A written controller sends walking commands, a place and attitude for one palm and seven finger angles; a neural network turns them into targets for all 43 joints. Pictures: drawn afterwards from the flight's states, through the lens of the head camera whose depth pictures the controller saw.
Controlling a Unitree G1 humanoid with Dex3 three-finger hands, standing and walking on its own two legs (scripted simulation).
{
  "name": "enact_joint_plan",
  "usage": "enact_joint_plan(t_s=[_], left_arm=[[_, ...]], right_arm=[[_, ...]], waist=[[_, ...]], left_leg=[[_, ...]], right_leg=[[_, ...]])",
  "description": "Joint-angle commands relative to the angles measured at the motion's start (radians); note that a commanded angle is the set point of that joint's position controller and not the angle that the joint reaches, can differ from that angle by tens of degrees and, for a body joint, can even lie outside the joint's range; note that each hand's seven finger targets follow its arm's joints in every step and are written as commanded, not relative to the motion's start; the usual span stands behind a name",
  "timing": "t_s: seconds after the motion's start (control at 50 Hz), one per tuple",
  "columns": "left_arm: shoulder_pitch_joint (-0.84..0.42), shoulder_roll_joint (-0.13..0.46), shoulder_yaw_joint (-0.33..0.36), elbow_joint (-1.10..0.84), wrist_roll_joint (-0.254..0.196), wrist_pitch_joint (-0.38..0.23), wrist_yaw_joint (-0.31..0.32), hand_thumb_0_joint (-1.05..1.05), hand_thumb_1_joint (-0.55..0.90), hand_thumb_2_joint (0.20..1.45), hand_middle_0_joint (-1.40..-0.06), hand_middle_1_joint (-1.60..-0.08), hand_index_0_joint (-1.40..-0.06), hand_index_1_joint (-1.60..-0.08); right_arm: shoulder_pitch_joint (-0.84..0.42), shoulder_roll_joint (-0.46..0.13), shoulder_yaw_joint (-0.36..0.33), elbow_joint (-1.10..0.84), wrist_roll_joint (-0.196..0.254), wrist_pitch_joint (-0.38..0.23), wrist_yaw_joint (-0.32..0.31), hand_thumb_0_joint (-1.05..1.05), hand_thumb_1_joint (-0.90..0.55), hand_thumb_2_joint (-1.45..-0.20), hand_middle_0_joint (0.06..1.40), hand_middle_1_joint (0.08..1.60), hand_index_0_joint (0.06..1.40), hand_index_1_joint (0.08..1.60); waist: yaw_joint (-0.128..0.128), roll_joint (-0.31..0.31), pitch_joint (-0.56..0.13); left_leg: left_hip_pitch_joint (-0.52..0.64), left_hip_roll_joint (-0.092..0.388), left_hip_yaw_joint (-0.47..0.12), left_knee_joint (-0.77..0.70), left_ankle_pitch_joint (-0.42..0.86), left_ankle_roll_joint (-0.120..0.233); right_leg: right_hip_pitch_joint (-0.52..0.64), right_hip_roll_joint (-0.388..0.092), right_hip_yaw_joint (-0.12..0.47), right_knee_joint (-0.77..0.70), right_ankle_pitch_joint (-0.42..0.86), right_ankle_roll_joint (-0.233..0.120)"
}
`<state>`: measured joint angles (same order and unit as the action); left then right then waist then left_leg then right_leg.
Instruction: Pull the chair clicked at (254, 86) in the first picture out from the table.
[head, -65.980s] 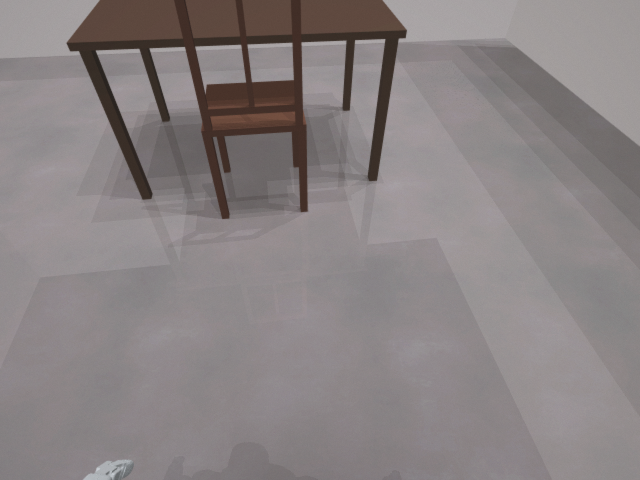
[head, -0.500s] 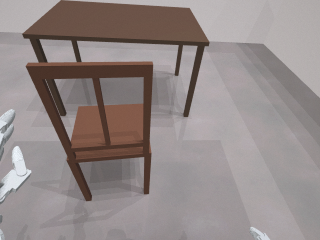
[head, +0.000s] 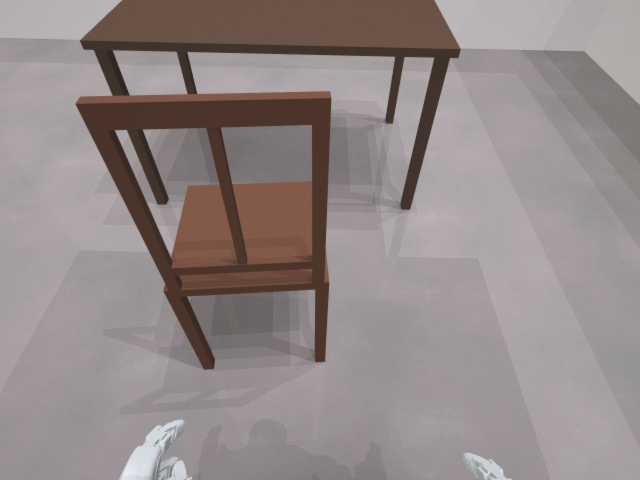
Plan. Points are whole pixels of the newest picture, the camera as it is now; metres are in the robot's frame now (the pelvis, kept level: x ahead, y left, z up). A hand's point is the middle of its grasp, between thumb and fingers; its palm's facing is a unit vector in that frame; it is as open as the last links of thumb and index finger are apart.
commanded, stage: let the arm hang, fingers relaxed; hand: left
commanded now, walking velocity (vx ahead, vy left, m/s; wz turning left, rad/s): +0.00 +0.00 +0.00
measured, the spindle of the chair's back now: (230, 205) +0.59 +0.19 -0.04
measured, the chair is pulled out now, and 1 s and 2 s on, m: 0.57 0.57 0.57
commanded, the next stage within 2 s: look to check the result in 0.90 s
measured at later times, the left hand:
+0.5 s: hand out of the picture +0.01 +0.18 -0.15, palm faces +0.03 -0.97 -0.24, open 7.3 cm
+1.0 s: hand out of the picture +0.00 +0.14 -0.15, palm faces +0.05 -0.99 -0.16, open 7.3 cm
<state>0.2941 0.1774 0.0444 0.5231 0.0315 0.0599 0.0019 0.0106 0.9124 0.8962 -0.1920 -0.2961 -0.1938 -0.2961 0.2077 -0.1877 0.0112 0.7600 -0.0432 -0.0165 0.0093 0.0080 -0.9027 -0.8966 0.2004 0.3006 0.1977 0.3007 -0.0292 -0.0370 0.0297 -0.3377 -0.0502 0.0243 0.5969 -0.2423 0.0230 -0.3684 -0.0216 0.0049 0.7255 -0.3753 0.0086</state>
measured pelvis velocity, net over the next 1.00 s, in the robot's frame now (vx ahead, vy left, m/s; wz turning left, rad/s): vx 0.03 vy -0.02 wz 0.01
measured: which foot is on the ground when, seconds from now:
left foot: down 0.00-1.00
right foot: down 0.00-1.00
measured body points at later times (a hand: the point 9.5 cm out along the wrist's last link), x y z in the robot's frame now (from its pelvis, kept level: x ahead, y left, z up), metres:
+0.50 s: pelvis +0.02 -0.01 +0.02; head +0.03 -0.03 +0.47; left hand +0.01 +0.23 -0.13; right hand -0.03 -0.22 -0.15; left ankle +0.04 +0.11 -0.72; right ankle +0.04 -0.10 -0.72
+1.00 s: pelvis +0.03 -0.02 +0.02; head +0.04 -0.02 +0.47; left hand +0.00 +0.19 -0.14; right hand +0.00 -0.22 -0.15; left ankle +0.04 +0.11 -0.72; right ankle +0.04 -0.10 -0.72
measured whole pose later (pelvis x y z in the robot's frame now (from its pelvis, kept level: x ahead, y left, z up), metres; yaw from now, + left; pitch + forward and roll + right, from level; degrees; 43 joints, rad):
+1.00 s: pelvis +0.03 -0.02 +0.02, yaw +1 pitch -2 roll +0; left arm 0.33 0.10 -0.01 1.10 0.00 0.00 0.03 0.01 0.91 0.90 -0.20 -0.30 -0.20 -0.30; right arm 0.35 -0.11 0.00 1.10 -0.01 -0.01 -0.04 0.00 -0.91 -0.90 0.20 0.30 0.19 0.30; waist 0.00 0.02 0.06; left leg -0.20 0.01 -0.01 0.44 -0.21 -0.01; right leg -0.18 0.04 -0.03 0.44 -0.23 -0.05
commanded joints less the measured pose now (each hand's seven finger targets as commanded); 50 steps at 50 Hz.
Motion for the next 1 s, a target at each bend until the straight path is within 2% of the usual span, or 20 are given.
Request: enact_joint_plan(t_s=[0.0, 0.02, 0.04, 0.06, 0.08, 0.1, 0.12, 0.16, 0.2, 0.28, 0.38, 0.44, 0.54, 0.6, 0.72, 0.78, 0.8, 0.84, 0.9, 0.98], left_arm=[[0.088, 0.211, 0.009, 0.078, -0.003, -0.074, 0.022, 0.0, 0.9, 0.9, -0.2, -0.3, -0.2, -0.3], [0.045, 0.231, 0.0, 0.112, -0.005, -0.072, 0.016, 0.0, 0.9, 0.9, -0.2, -0.3, -0.2, -0.3], [0.008, 0.215, -0.003, 0.152, -0.009, -0.074, 0.014, 0.0, 0.9, 0.9, -0.2, -0.3, -0.2, -0.3], [-0.011, 0.178, 0.002, 0.18, -0.007, -0.075, 0.019, 0.0, 0.9, 0.9, -0.2, -0.3, -0.2, -0.3], [-0.01, 0.141, 0.011, 0.192, -0.005, -0.075, 0.021, 0.0, 0.9, 0.9, -0.2, -0.3, -0.2, -0.3], [-0.02, 0.14, 0.001, 0.214, -0.008, -0.071, 0.023, 0.0, 0.9, 0.9, -0.2, -0.3, -0.2, -0.3], [-0.027, 0.121, -0.004, 0.236, -0.011, -0.07, 0.023, 0.0, 0.9, 0.9, -0.2, -0.3, -0.2, -0.3], [-0.007, 0.104, -0.013, 0.276, -0.016, -0.066, 0.024, 0.0, 0.9, 0.9, -0.2, -0.3, -0.2, -0.3], [0.013, 0.107, -0.017, 0.323, -0.019, -0.061, 0.025, 0.0, 0.9, 0.9, -0.2, -0.3, -0.2, -0.3], [0.038, 0.098, -0.026, 0.397, -0.026, -0.068, 0.026, 0.0, 0.9, 0.9, -0.2, -0.3, -0.2, -0.3], [0.052, 0.093, -0.034, 0.457, -0.029, -0.069, 0.031, 0.0, 0.9, 0.9, -0.2, -0.3, -0.2, -0.3], [0.058, 0.086, -0.038, 0.483, -0.029, -0.069, 0.033, 0.0, 0.9, 0.9, -0.2, -0.3, -0.2, -0.3], [0.079, 0.071, -0.041, 0.518, -0.029, -0.069, 0.039, 0.0, 0.9, 0.9, -0.2, -0.3, -0.2, -0.3], [0.084, 0.06, -0.042, 0.532, -0.027, -0.069, 0.04, 0.0, 0.9, 0.9, -0.2, -0.3, -0.2, -0.3], [0.104, 0.046, -0.041, 0.545, -0.025, -0.069, 0.042, 0.0, 0.9, 0.9, -0.2, -0.3, -0.2, -0.3], [0.106, 0.038, -0.041, 0.545, -0.026, -0.073, 0.041, 0.0, 0.9, 0.9, -0.2, -0.3, -0.2, -0.3], [0.104, 0.033, -0.04, 0.549, -0.025, -0.073, 0.041, 0.0, 0.9, 0.9, -0.2, -0.3, -0.2, -0.3], [0.105, 0.028, -0.041, 0.547, -0.025, -0.073, 0.04, 0.0, 0.9, 0.9, -0.2, -0.3, -0.2, -0.3], [0.109, 0.024, -0.041, 0.552, -0.026, -0.073, 0.04, 0.0, 0.9, 0.9, -0.2, -0.3, -0.2, -0.3], [0.108, 0.022, -0.039, 0.551, -0.026, -0.074, 0.04, 0.0, 0.9, 0.9, -0.2, -0.3, -0.2, -0.3]], right_arm=[[0.052, -0.094, -0.039, -0.021, 0.039, -0.005, -0.011, 0.0, -0.9, -0.9, 0.2, 0.3, 0.2, 0.3], [0.076, -0.087, -0.037, 0.002, 0.038, 0.006, -0.008, 0.0, -0.9, -0.9, 0.2, 0.3, 0.2, 0.3], [0.078, -0.074, -0.036, 0.037, 0.032, 0.017, -0.011, 0.0, -0.9, -0.9, 0.2, 0.3, 0.2, 0.3], [0.085, -0.07, -0.04, 0.066, 0.026, 0.023, -0.015, 0.0, -0.9, -0.9, 0.2, 0.3, 0.2, 0.3], [0.11, -0.055, -0.044, 0.085, 0.02, 0.025, -0.015, 0.0, -0.9, -0.9, 0.2, 0.3, 0.2, 0.3], [0.146, -0.042, -0.04, 0.102, 0.021, 0.028, -0.015, 0.0, -0.9, -0.9, 0.2, 0.3, 0.2, 0.3], [0.166, -0.043, -0.041, 0.126, 0.019, 0.025, -0.016, 0.0, -0.9, -0.9, 0.2, 0.3, 0.2, 0.3], [0.167, -0.06, -0.04, 0.148, 0.017, 0.017, -0.02, 0.0, -0.9, -0.9, 0.2, 0.3, 0.2, 0.3], [0.161, -0.067, -0.039, 0.161, 0.018, 0.01, -0.022, 0.0, -0.9, -0.9, 0.2, 0.3, 0.2, 0.3], [0.201, -0.067, -0.03, 0.2, 0.025, -0.004, -0.031, 0.0, -0.9, -0.9, 0.2, 0.3, 0.2, 0.3], [0.235, -0.058, -0.023, 0.249, 0.03, -0.003, -0.036, 0.0, -0.9, -0.9, 0.2, 0.3, 0.2, 0.3], [0.246, -0.044, -0.019, 0.274, 0.03, 0.001, -0.038, 0.0, -0.9, -0.9, 0.2, 0.3, 0.2, 0.3], [0.255, -0.022, -0.016, 0.307, 0.031, 0.004, -0.041, 0.0, -0.9, -0.9, 0.2, 0.3, 0.2, 0.3], [0.257, -0.008, -0.016, 0.316, 0.032, 0.006, -0.043, 0.0, -0.9, -0.9, 0.2, 0.3, 0.2, 0.3], [0.25, 0.005, -0.019, 0.321, 0.03, 0.011, -0.044, 0.0, -0.9, -0.9, 0.2, 0.3, 0.2, 0.3], [0.255, 0.01, -0.018, 0.323, 0.031, 0.007, -0.047, 0.0, -0.9, -0.9, 0.2, 0.3, 0.2, 0.3], [0.252, 0.018, -0.018, 0.325, 0.031, 0.008, -0.047, 0.0, -0.9, -0.9, 0.2, 0.3, 0.2, 0.3], [0.253, 0.015, -0.018, 0.325, 0.031, 0.003, -0.05, 0.0, -0.9, -0.9, 0.2, 0.3, 0.2, 0.3], [0.248, 0.015, -0.018, 0.325, 0.033, 0.003, -0.052, 0.0, -0.9, -0.9, 0.2, 0.3, 0.2, 0.3], [0.252, 0.011, -0.017, 0.329, 0.033, -0.003, -0.053, 0.0, -0.9, -0.9, 0.2, 0.3, 0.2, 0.3]], waist=[[0.034, 0.007, -0.104], [0.002, 0.073, -0.085], [-0.003, 0.028, -0.048], [-0.007, 0.007, 0.002], [-0.011, 0.059, 0.018], [-0.023, 0.045, 0.032], [-0.022, 0.086, 0.041], [0.004, 0.107, 0.048], [0.024, 0.131, 0.068], [0.031, 0.056, -0.006], [0.027, 0.028, -0.004], [0.025, 0.001, 0.032], [0.021, 0.038, 0.071], [0.019, 0.021, 0.1], [0.019, 0.05, 0.12], [0.016, 0.044, 0.089], [0.018, 0.043, 0.104], [0.016, 0.072, 0.088], [0.019, 0.047, 0.085], [0.021, 0.054, 0.056]], left_leg=[[-0.018, 0.038, -0.073, -0.024, -0.041, 0.001], [0.046, 0.024, -0.05, -0.015, -0.148, -0.009], [0.103, 0.031, -0.048, 0.018, -0.109, -0.015], [0.137, 0.052, -0.049, 0.029, -0.073, -0.017], [0.166, 0.059, -0.059, 0.006, -0.051, -0.012], [0.187, 0.074, -0.078, -0.037, -0.035, -0.004], [0.174, 0.094, -0.103, -0.093, -0.028, 0.006], [0.069, 0.13, -0.148, -0.195, -0.088, 0.019], [0.001, 0.138, -0.164, -0.251, -0.125, 0.024], [0.038, 0.141, -0.149, -0.252, -0.022, 0.025], [0.084, 0.136, -0.127, -0.241, 0.034, 0.023], [0.093, 0.132, -0.114, -0.237, 0.04, 0.02], [0.11, 0.13, -0.106, -0.236, 0.029, 0.02], [0.105, 0.131, -0.104, -0.241, 0.018, 0.021], [0.096, 0.123, -0.094, -0.234, -0.025, 0.017], [0.121, 0.124, -0.088, -0.22, 0.016, 0.016], [0.118, 0.123, -0.091, -0.223, 0.016, 0.018], [0.128, 0.13, -0.098, -0.226, 0.038, 0.018], [0.125, 0.137, -0.103, -0.234, 0.034, 0.021], [0.132, 0.137, -0.104, -0.231, 0.08, 0.02]], right_leg=[[0.219, -0.155, 0.229, -0.36, 0.238, -0.09], [0.109, -0.217, 0.254, -0.414, 0.045, -0.136], [0.02, -0.192, 0.27, -0.458, -0.081, -0.152], [-0.048, -0.181, 0.252, -0.482, -0.118, -0.156], [-0.079, -0.168, 0.22, -0.477, -0.105, -0.152], [-0.093, -0.139, 0.167, -0.463, -0.098, -0.136], [-0.082, -0.108, 0.14, -0.432, -0.076, -0.117], [0.028, -0.057, 0.091, -0.395, -0.02, -0.089], [0.101, -0.045, 0.077, -0.379, 0.026, -0.081], [0.196, -0.055, 0.076, -0.368, 0.138, -0.079], [0.185, -0.066, 0.081, -0.383, 0.151, -0.08], [0.158, -0.069, 0.083, -0.398, 0.131, -0.082], [0.119, -0.067, 0.092, -0.41, 0.106, -0.082], [0.103, -0.063, 0.089, -0.418, 0.099, -0.081], [0.085, -0.064, 0.102, -0.432, 0.048, -0.08], [0.097, -0.069, 0.105, -0.43, 0.079, -0.083], [0.09, -0.065, 0.097, -0.433, 0.084, -0.082], [0.1, -0.064, 0.097, -0.418, 0.12, -0.083], [0.112, -0.058, 0.086, -0.414, 0.134, -0.081], [0.145, -0.064, 0.086, -0.4, 0.184, -0.08]])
